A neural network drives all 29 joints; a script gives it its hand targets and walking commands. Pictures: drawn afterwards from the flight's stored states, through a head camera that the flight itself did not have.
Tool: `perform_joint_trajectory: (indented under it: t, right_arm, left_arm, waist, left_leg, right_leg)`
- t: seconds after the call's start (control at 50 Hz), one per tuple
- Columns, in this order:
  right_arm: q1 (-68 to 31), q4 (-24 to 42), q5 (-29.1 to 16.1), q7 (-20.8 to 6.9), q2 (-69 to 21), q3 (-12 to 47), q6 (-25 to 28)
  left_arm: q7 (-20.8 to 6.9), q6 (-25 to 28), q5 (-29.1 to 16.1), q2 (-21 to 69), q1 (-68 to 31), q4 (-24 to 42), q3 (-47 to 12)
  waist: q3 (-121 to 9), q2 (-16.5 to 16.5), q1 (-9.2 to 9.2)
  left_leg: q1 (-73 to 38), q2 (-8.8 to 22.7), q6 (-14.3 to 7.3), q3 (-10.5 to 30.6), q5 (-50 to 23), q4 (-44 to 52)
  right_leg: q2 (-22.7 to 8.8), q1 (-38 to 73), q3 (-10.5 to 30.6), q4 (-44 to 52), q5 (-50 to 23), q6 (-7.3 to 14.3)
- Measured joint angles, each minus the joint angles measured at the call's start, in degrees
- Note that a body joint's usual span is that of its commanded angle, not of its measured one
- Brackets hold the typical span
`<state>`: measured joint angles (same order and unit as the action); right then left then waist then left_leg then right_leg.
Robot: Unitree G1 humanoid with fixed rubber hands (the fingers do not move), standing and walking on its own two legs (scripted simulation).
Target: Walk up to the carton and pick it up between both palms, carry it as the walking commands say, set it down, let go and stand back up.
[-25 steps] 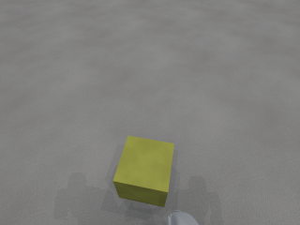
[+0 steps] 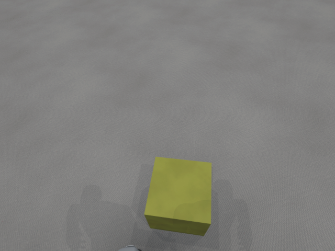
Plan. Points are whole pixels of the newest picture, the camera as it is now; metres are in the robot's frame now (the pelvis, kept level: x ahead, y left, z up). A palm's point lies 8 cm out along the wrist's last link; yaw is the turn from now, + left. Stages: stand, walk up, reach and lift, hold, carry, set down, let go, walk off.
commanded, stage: walk up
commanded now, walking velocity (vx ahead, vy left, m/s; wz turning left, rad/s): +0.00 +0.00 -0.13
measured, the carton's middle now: (179, 196) +0.46 -0.03 -0.63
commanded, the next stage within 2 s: stand in 1.24 s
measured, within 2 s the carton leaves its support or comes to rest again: neither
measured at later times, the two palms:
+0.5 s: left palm out of the picture +0.07 +0.18 -0.12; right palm out of the picture +0.08 -0.29 -0.15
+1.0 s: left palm out of the picture +0.06 +0.17 -0.13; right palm out of the picture +0.04 -0.25 -0.15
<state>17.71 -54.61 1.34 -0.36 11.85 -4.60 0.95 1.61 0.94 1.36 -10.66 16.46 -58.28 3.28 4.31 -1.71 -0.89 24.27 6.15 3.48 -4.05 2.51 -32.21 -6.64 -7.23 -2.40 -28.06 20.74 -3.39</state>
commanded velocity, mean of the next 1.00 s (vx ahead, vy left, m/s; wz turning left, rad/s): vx -0.01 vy -0.03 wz -0.07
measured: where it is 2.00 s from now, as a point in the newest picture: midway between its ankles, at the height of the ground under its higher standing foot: outside the picture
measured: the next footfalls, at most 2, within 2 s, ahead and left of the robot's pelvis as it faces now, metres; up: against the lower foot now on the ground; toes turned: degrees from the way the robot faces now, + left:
left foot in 0.02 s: +0.13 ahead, +0.18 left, +0.00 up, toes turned +8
right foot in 0.34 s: +0.05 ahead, -0.12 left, +0.00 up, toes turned -3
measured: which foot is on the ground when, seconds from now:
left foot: up 0.00-0.00, down 0.02-0.34, up 0.36-0.64, down 0.66-1.00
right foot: down 0.00-0.02, up 0.04-0.32, down 0.34-1.00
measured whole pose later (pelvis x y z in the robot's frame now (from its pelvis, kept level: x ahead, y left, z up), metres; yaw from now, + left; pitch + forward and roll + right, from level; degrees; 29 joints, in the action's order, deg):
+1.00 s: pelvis +0.05 -0.04 +0.01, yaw -2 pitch -2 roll +0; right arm 13.7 -65.5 0.5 2.5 7.7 -1.0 -0.4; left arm 2.2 0.3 0.9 -6.8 13.7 -64.6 1.4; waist 2.9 -1.9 -0.1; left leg 6.1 1.0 0.0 -2.9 13.6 -21.2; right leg 2.1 -4.2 -4.0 -19.7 14.2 3.1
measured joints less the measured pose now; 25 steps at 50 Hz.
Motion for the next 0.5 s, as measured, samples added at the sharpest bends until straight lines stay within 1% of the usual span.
perform_joint_trajectory:
  t: [0.02, 0.04, 0.06, 0.08, 0.1, 0.14, 0.18, 0.22, 0.26, 0.28, 0.3, 0.32, 0.34, 0.36, 0.38, 0.4, 0.42, 0.46, 0.5]
  right_arm:
    - [0.04, 0.48, 0.24, 0.38, 1.02, -0.15, 0.69]
    - [-0.52, 0.32, 0.30, 0.78, 1.16, -0.33, 1.05]
    - [-1.69, -0.26, 0.21, 1.12, 0.14, -0.16, 1.02]
    - [-2.67, -0.32, 0.17, 1.23, -1.01, 0.55, 0.90]
    - [-3.56, -0.16, 0.12, 1.24, -2.03, 1.36, 0.84]
    - [-5.39, 0.29, -0.33, 1.18, -3.30, 2.00, 0.43]
    - [-7.23, 0.94, -0.26, 1.41, -3.65, 1.79, -0.06]
    - [-8.55, 1.40, -0.28, 2.12, -3.45, 1.41, -0.51]
    - [-9.01, 1.34, 0.01, 2.67, -2.96, 1.05, -1.06]
    - [-9.02, 1.17, 0.10, 2.67, -2.49, 0.85, -1.31]
    - [-9.05, 0.84, 0.20, 2.64, -1.92, 0.64, -1.68]
    - [-8.99, 0.53, 0.09, 2.58, -1.37, 0.46, -2.12]
    - [-8.97, 0.27, 0.11, 2.39, -0.81, 0.26, -2.56]
    - [-9.15, -0.27, 0.13, 2.35, -0.03, 0.01, -3.17]
    - [-9.15, -0.65, 0.01, 2.50, 0.54, -0.16, -3.94]
    - [-8.95, -0.90, -0.12, 2.52, 0.83, -0.36, -4.54]
    - [-8.74, -1.21, -0.24, 2.22, 0.96, -0.51, -4.89]
    - [-8.55, -1.82, -0.28, 1.45, 1.09, -0.46, -4.97]
    - [-8.27, -2.50, -0.17, 0.98, 1.07, -0.42, -4.91]
  left_arm:
    - [-0.01, -0.35, -0.22, -0.08, 0.99, -0.52, 0.15]
    - [0.02, -1.05, -0.40, -0.67, 1.32, -1.20, 0.37]
    - [0.08, -1.98, -0.56, -1.92, 0.61, -1.95, 0.71]
    - [0.06, -2.75, -0.63, -3.05, -0.28, -2.17, 1.15]
    - [0.05, -3.12, -0.92, -3.79, -0.99, -2.00, 1.44]
    - [0.06, -3.42, -1.25, -3.92, -1.71, -1.19, 1.61]
    - [-0.71, -3.83, -0.77, -3.08, -2.04, -0.43, 1.82]
    - [-1.89, -4.46, -0.21, -2.08, -2.23, 0.33, 1.96]
    - [-2.70, -4.67, -0.07, -1.27, -2.34, 0.89, 1.92]
    - [-2.92, -4.60, -0.25, -0.84, -2.40, 1.22, 1.77]
    - [-2.97, -4.33, -0.49, -0.38, -2.28, 1.71, 1.58]
    - [-2.78, -3.75, -0.69, -0.02, -1.99, 2.18, 1.34]
    - [-2.49, -3.01, -0.72, 0.28, -1.75, 2.49, 1.12]
    - [-2.13, -2.54, -0.57, 0.98, -1.94, 2.24, 0.86]
    - [-1.81, -2.46, -0.47, 1.59, -2.04, 2.18, 0.56]
    - [-1.63, -2.48, -0.45, 1.98, -2.02, 2.33, 0.21]
    - [-1.54, -2.41, -0.27, 2.24, -1.90, 2.57, -0.05]
    - [-1.18, -2.16, -0.07, 2.87, -1.81, 2.58, -0.37]
    - [-0.79, -1.57, -0.17, 3.59, -1.68, 2.23, -1.03]
  waist:
    - [-0.61, -1.41, -0.03]
    - [-1.27, -1.58, 0.62]
    - [-1.24, 0.23, 1.24]
    - [-0.82, 2.19, 1.14]
    - [-0.28, 3.83, 0.52]
    - [0.18, 5.43, -0.47]
    - [-0.14, 5.29, -0.50]
    - [-0.63, 4.49, -0.17]
    - [-1.77, 3.60, 0.53]
    - [-2.35, 2.96, 0.83]
    - [-2.86, 2.23, 0.98]
    - [-3.36, 1.65, 0.95]
    - [-3.64, 1.21, 0.67]
    - [-3.33, -0.07, 0.62]
    - [-2.89, -0.93, 0.92]
    - [-2.67, -1.22, 1.22]
    - [-2.68, -1.08, 1.22]
    - [-2.44, -0.93, 0.83]
    - [-2.02, -1.26, 1.16]
  left_leg:
    - [-1.24, 1.01, -0.43, -0.27, -1.35, 1.84]
    - [-1.41, 1.10, -2.17, -0.58, 5.50, 1.42]
    - [-0.66, 0.01, -2.91, -0.76, 8.78, 0.05]
    - [-0.59, -0.84, -2.48, -1.03, 9.00, -0.41]
    - [-1.22, -1.18, -1.61, -1.60, 7.81, 0.17]
    - [-2.49, -0.95, -0.60, -2.77, 6.12, 1.69]
    - [-3.02, -0.01, -0.29, -3.56, 5.78, 2.55]
    - [-3.57, 1.05, -0.03, -4.23, 5.84, 2.96]
    - [-3.83, 1.72, 0.49, -4.35, 5.95, 3.07]
    - [-3.82, 1.95, 0.85, -4.16, 6.08, 2.87]
    - [-3.84, 2.18, 1.27, -3.98, 6.34, 2.44]
    - [-3.63, 2.41, 1.60, -3.86, 6.93, 1.43]
    - [-2.91, 2.74, 1.09, -3.92, 8.51, -0.74]
    - [-1.75, 3.02, 0.13, -2.67, 13.63, -4.27]
    - [-0.49, 2.42, -0.74, -0.96, 19.07, -8.43]
    - [0.94, 1.24, -1.15, 0.57, 22.62, -12.93]
    - [2.26, -0.04, -1.38, 1.49, 24.22, -17.21]
    - [3.58, -1.52, -2.10, 2.24, 23.40, -23.19]
    - [3.11, -2.56, -2.89, 3.09, 20.44, -24.44]
  right_leg:
    - [0.63, -1.35, -0.38, -3.85, 2.37, 0.04]
    - [1.07, -3.52, 0.07, -9.05, 6.78, 0.31]
    - [1.14, -5.94, 1.83, -14.79, 10.39, 0.72]
    - [1.72, -8.21, 3.55, -19.97, 12.22, 1.06]
    - [2.48, -10.12, 4.45, -23.69, 11.87, 1.63]
    - [3.50, -13.20, 3.07, -27.37, 10.93, 2.15]
    - [4.34, -16.20, 0.50, -30.33, 10.34, 2.29]
    - [4.79, -18.13, -0.68, -32.13, 9.44, 2.51]
    - [4.59, -18.18, -0.74, -30.67, 8.29, 2.87]
    - [4.34, -17.22, -0.54, -27.99, 7.65, 3.01]
    - [4.07, -15.43, -0.17, -23.40, 6.38, 3.23]
    - [3.82, -12.95, 0.34, -16.90, 3.88, 3.43]
    - [3.74, -11.04, 1.03, -11.34, 2.02, 3.57]
    - [4.46, -10.79, 0.62, -11.34, 1.64, 4.08]
    - [4.84, -10.24, -0.07, -11.41, 1.50, 4.70]
    - [4.86, -9.54, -0.70, -10.60, 1.14, 5.26]
    - [4.78, -8.99, -0.97, -9.28, 0.50, 5.71]
    - [5.36, -7.73, -1.00, -5.83, -1.35, 6.35]
    - [6.35, -6.00, -1.39, -2.02, -3.25, 6.64]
